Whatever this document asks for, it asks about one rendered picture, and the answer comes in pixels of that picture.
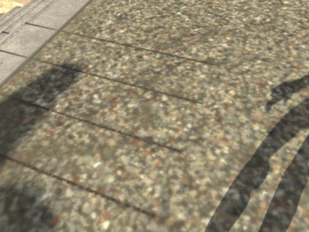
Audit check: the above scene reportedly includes stairs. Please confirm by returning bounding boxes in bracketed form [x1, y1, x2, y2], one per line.
[0, 0, 50, 41]

